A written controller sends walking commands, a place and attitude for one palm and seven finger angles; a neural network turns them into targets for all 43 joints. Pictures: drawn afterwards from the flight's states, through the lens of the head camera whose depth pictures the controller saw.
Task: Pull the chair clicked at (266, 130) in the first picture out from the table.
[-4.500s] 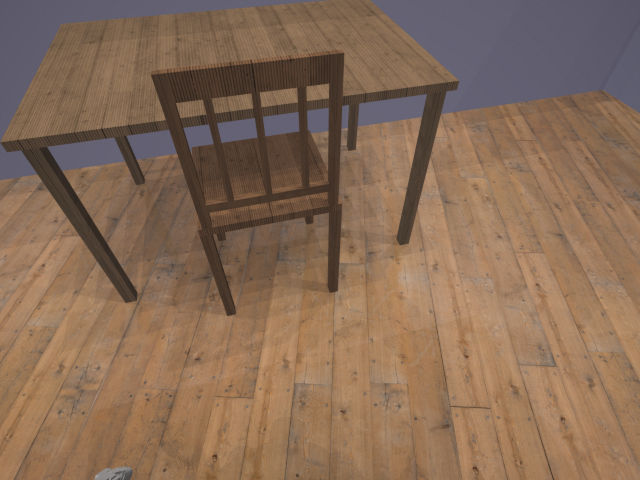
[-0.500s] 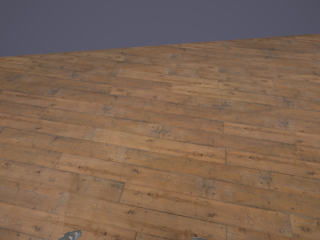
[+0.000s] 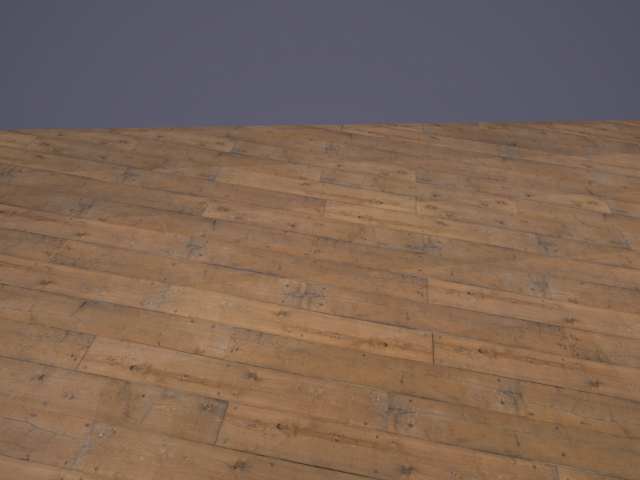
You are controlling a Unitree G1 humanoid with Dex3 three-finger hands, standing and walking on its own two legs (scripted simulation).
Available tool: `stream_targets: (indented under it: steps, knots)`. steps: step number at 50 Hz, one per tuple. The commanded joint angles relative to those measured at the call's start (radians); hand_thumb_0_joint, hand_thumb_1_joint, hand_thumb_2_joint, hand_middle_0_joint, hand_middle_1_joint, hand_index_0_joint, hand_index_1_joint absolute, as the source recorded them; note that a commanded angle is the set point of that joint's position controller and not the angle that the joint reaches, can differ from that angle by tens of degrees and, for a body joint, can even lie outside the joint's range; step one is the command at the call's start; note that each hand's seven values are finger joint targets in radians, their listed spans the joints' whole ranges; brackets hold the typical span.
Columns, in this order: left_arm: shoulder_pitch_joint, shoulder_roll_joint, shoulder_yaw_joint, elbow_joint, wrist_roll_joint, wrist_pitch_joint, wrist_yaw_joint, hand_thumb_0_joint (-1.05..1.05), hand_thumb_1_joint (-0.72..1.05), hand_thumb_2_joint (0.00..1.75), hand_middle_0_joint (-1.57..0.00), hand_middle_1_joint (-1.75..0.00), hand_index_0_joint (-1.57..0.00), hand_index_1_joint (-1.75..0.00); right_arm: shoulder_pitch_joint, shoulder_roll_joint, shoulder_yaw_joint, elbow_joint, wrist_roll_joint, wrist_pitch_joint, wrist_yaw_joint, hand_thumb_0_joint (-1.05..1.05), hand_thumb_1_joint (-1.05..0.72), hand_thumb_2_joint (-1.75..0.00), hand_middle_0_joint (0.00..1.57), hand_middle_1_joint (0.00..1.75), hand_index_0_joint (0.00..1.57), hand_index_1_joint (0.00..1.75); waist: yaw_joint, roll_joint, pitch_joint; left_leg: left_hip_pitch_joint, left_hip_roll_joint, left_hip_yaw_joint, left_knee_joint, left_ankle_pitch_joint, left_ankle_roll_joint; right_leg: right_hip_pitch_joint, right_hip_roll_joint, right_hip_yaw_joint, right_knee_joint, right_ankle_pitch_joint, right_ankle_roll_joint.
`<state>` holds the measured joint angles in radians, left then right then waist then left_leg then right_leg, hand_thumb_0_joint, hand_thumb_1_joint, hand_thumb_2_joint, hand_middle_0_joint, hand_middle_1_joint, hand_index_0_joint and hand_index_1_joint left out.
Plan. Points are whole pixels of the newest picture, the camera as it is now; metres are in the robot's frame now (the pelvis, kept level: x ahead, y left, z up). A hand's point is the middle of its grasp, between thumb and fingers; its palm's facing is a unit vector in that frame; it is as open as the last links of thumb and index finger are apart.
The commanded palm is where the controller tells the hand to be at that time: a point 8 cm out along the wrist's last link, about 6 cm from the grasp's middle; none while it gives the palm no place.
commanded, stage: turn to face it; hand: left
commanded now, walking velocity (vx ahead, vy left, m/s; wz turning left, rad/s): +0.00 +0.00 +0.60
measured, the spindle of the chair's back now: out of the picture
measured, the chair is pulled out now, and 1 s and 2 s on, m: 0.00 0.00 0.00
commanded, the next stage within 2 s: none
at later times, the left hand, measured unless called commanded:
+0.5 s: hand out of the picture -0.03 +0.17 -0.14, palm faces +0.34 -0.89 -0.30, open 7.4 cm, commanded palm none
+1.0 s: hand out of the picture -0.14 +0.22 -0.16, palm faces +0.62 -0.73 -0.27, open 7.4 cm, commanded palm none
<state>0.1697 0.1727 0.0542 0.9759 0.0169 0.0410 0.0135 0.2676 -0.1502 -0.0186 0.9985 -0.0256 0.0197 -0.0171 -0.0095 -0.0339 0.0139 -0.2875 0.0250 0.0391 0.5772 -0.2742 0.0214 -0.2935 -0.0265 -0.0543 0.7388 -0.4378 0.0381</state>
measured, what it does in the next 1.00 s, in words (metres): steps on the spot, turning left: right foot, then left foot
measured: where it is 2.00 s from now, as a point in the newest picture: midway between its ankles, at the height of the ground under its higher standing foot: outside the picture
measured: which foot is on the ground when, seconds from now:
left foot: down 0.00-0.30, up 0.32-0.72, down 0.74-1.00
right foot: up 0.00-0.28, down 0.30-0.74, up 0.76-1.00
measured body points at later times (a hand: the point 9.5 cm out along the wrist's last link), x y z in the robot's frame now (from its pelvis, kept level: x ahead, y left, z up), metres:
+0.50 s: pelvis -0.03 -0.05 +0.01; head -0.01 -0.08 +0.46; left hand -0.05 +0.21 -0.11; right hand +0.10 -0.30 -0.15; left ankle -0.07 +0.10 -0.64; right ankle -0.03 -0.15 -0.73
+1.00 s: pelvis -0.07 -0.01 +0.01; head -0.04 +0.02 +0.45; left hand -0.17 +0.25 -0.14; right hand +0.16 -0.15 -0.13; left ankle -0.11 +0.08 -0.73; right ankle +0.02 -0.15 -0.66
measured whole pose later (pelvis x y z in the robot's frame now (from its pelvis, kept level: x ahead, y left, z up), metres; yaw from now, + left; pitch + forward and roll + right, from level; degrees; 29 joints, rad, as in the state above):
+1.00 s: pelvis -0.07 -0.01 +0.01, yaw +36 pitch +0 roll +0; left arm 0.18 0.27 0.09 0.92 0.02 0.06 0.00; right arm 0.16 -0.21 -0.04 0.89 -0.02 0.03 0.01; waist 0.02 -0.02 0.08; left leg -0.27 -0.03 0.00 0.49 -0.22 0.04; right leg -0.47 -0.10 -0.01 1.05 -0.38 0.11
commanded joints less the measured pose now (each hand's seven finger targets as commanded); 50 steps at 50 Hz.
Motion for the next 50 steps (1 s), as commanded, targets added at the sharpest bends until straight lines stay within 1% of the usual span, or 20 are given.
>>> stream_targets:
  steps: [1,5,8,13,14,15,16,17,19,22,26,31,35,36,37,38,39,40,43,50]
  knots:
    - [-0.003,0.106,0.039,-0.066,0.004,-0.015,0.005,0.00,0.90,0.90,-0.20,-0.30,-0.20,-0.30,0.014,-0.199,-0.055,-0.065,0.001,-0.017,-0.015,0.00,-0.90,-0.90,0.20,0.30,0.20,0.30,0.004,0.238,0.032,0.040,0.245,-0.342,-0.311,0.293,0.135,-0.174,-0.022,0.054,0.273,-0.032,0.010]
    - [-0.032,0.083,0.036,-0.079,-0.006,-0.021,0.003,0.00,0.90,0.90,-0.20,-0.30,-0.20,-0.30,0.045,-0.233,-0.080,-0.074,0.003,-0.012,-0.013,0.00,-0.90,-0.90,0.20,0.30,0.20,0.30,-0.027,0.155,-0.077,0.177,0.216,-0.334,-0.254,0.362,0.146,-0.184,-0.004,0.047,0.192,-0.030,0.027]
    - [-0.035,0.077,0.036,-0.090,-0.012,-0.020,0.008,0.00,0.90,0.90,-0.20,-0.30,-0.20,-0.30,0.055,-0.247,-0.091,-0.078,0.000,-0.005,-0.009,0.00,-0.90,-0.90,0.20,0.30,0.20,0.30,-0.039,0.182,-0.105,0.181,0.211,-0.390,-0.243,0.360,0.154,-0.146,0.010,0.054,0.098,-0.043,0.027]
    - [0.120,0.114,0.048,-0.055,-0.019,-0.021,0.015,0.00,0.90,0.90,-0.20,-0.30,-0.20,-0.30,-0.045,-0.252,-0.105,-0.120,0.007,0.015,0.004,0.00,-0.90,-0.90,0.20,0.30,0.20,0.30,0.031,0.177,-0.127,-0.030,0.113,-0.378,-0.207,0.175,0.071,0.179,0.037,0.014,-0.296,0.145,0.007]
    - [0.168,0.164,0.058,-0.046,-0.011,-0.025,0.021,0.00,0.90,0.90,-0.20,-0.30,-0.20,-0.30,-0.064,-0.211,-0.102,-0.131,0.015,0.020,0.009,0.00,-0.90,-0.90,0.20,0.30,0.20,0.30,0.054,0.063,-0.124,-0.174,0.047,-0.326,-0.120,0.023,0.015,0.311,-0.063,0.095,-0.437,0.145,-0.024]
    - [0.168,0.271,0.076,-0.058,0.008,-0.032,0.029,0.00,0.90,0.90,-0.20,-0.30,-0.20,-0.30,-0.068,-0.137,-0.091,-0.154,0.021,0.021,0.013,0.00,-0.90,-0.90,0.20,0.30,0.20,0.30,0.068,-0.233,-0.088,-0.361,-0.086,-0.122,0.131,-0.186,-0.067,0.364,-0.346,0.371,-0.557,0.043,-0.116]
    - [0.110,0.287,0.066,-0.087,0.004,-0.026,0.031,0.00,0.90,0.90,-0.20,-0.30,-0.20,-0.30,-0.109,-0.174,-0.100,-0.171,0.005,0.018,0.014,0.00,-0.90,-0.90,0.20,0.30,0.20,0.30,0.065,-0.243,-0.022,-0.365,-0.059,-0.095,0.350,-0.303,-0.068,0.173,-0.468,0.420,-0.557,0.089,-0.179]
    - [0.041,0.252,0.056,-0.110,0.005,-0.031,0.031,0.00,0.90,0.90,-0.20,-0.30,-0.20,-0.30,-0.093,-0.189,-0.103,-0.160,-0.001,0.026,0.024,0.00,-0.90,-0.90,0.20,0.30,0.20,0.30,0.024,-0.149,0.016,-0.333,-0.029,-0.131,0.484,-0.234,-0.059,0.056,-0.424,0.340,-0.553,0.059,-0.179]
    - [-0.033,0.197,0.041,-0.123,-0.001,-0.042,0.026,0.00,0.90,0.90,-0.20,-0.30,-0.20,-0.30,-0.056,-0.176,-0.101,-0.110,-0.002,0.040,0.034,0.00,-0.90,-0.90,0.20,0.30,0.20,0.30,-0.025,-0.152,0.072,-0.325,0.000,-0.091,0.604,-0.130,-0.076,0.033,-0.304,0.176,-0.503,0.212,-0.129]
    - [0.028,0.181,0.030,-0.113,0.003,-0.055,0.024,0.00,0.90,0.90,-0.20,-0.30,-0.20,-0.30,-0.061,-0.159,-0.091,-0.109,0.004,0.037,0.041,0.00,-0.90,-0.90,0.20,0.30,0.20,0.30,-0.008,-0.135,0.067,-0.337,0.015,-0.033,0.605,-0.091,-0.102,0.133,-0.281,0.043,-0.418,0.511,-0.130]
    - [0.126,0.219,0.037,-0.093,0.009,-0.050,0.025,0.00,0.90,0.90,-0.20,-0.30,-0.20,-0.30,-0.173,-0.153,-0.080,-0.152,0.008,0.039,0.044,0.00,-0.90,-0.90,0.20,0.30,0.20,0.30,0.047,-0.135,0.051,-0.304,0.030,0.011,0.476,-0.132,-0.114,0.197,-0.323,0.021,-0.383,0.607,-0.155]
    - [0.134,0.255,0.050,-0.097,0.016,-0.040,0.019,0.00,0.90,0.90,-0.20,-0.30,-0.20,-0.30,-0.226,-0.149,-0.065,-0.184,0.013,0.026,0.049,0.00,-0.90,-0.90,0.20,0.30,0.20,0.30,0.068,-0.199,0.014,-0.177,0.016,0.074,0.243,-0.157,-0.095,0.209,-0.340,-0.028,-0.327,0.658,-0.151]
    - [0.109,0.260,0.059,-0.098,0.006,-0.033,0.014,0.00,0.90,0.90,-0.20,-0.30,-0.20,-0.30,-0.126,-0.187,-0.073,-0.173,0.011,0.007,0.044,0.00,-0.90,-0.90,0.20,0.30,0.20,0.30,0.015,-0.153,-0.075,0.039,-0.002,0.100,-0.074,0.021,-0.068,0.199,-0.322,-0.111,-0.133,0.668,-0.076]
    - [0.112,0.240,0.057,-0.110,-0.002,-0.030,0.009,0.00,0.90,0.90,-0.20,-0.30,-0.20,-0.30,-0.041,-0.252,-0.092,-0.154,0.008,-0.002,0.040,0.00,-0.90,-0.90,0.20,0.30,0.20,0.30,-0.032,-0.016,-0.144,0.251,0.062,0.015,-0.165,0.216,-0.035,0.061,-0.289,-0.141,0.053,0.544,-0.022]
    - [0.079,0.168,0.043,-0.159,-0.010,-0.030,0.000,0.00,0.90,0.90,-0.20,-0.30,-0.20,-0.30,0.038,-0.376,-0.125,-0.145,0.007,-0.013,0.031,0.00,-0.90,-0.90,0.20,0.30,0.20,0.30,-0.081,0.342,-0.175,0.431,0.356,-0.377,-0.177,0.666,0.102,-0.268,-0.129,-0.149,0.293,-0.104,0.070]
    - [0.025,0.162,0.034,-0.182,0.000,-0.018,0.007,0.00,0.90,0.90,-0.20,-0.30,-0.20,-0.30,0.092,-0.401,-0.128,-0.119,0.020,-0.004,0.025,0.00,-0.90,-0.90,0.20,0.30,0.20,0.30,-0.090,0.304,-0.188,0.408,0.428,-0.394,-0.159,0.889,0.189,-0.328,-0.114,-0.027,0.398,-0.240,0.066]
    - [0.014,0.170,0.038,-0.188,0.002,-0.013,0.008,0.00,0.90,0.90,-0.20,-0.30,-0.20,-0.30,0.067,-0.374,-0.119,-0.125,0.014,-0.002,0.020,0.00,-0.90,-0.90,0.20,0.30,0.20,0.30,-0.072,0.217,-0.146,0.346,0.411,-0.321,-0.154,0.805,0.204,-0.328,-0.135,0.002,0.451,-0.182,0.057]
    - [0.001,0.157,0.041,-0.168,0.003,-0.010,0.011,0.00,0.90,0.90,-0.20,-0.30,-0.20,-0.30,0.020,-0.333,-0.110,-0.136,0.010,-0.008,0.010,0.00,-0.90,-0.90,0.20,0.30,0.20,0.30,-0.060,0.270,-0.134,0.288,0.339,-0.306,-0.170,0.711,0.176,-0.324,-0.132,0.030,0.463,-0.120,0.063]
    - [0.032,0.172,0.050,-0.128,0.001,-0.006,-0.002,0.00,0.90,0.90,-0.20,-0.30,-0.20,-0.30,-0.115,-0.281,-0.088,-0.174,0.009,-0.010,0.006,0.00,-0.90,-0.90,0.20,0.30,0.20,0.30,0.000,0.199,-0.048,0.137,0.221,-0.226,-0.215,0.498,0.116,-0.256,-0.104,0.048,0.444,0.031,0.067]
    - [-0.012,0.167,0.046,-0.149,-0.002,-0.001,0.002,0.00,0.90,0.90,-0.20,-0.30,-0.20,-0.30,-0.082,-0.287,-0.098,-0.168,0.006,-0.001,0.012,0.00,-0.90,-0.90,0.20,0.30,0.20,0.30,-0.013,0.156,-0.033,0.097,0.204,-0.340,-0.278,0.179,0.142,-0.207,-0.063,0.059,0.220,0.036,0.070]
